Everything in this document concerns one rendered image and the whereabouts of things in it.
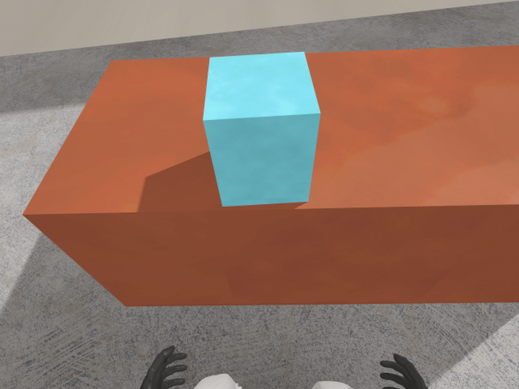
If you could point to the right robot hand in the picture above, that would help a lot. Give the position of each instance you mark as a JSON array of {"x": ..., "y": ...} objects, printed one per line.
[{"x": 411, "y": 380}]

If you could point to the left robot hand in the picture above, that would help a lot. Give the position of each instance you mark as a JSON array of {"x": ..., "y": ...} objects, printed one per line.
[{"x": 158, "y": 371}]

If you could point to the carton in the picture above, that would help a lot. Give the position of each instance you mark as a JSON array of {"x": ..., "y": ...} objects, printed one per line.
[{"x": 261, "y": 118}]

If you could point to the pedestal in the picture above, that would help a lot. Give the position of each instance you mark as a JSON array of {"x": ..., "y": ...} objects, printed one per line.
[{"x": 414, "y": 192}]

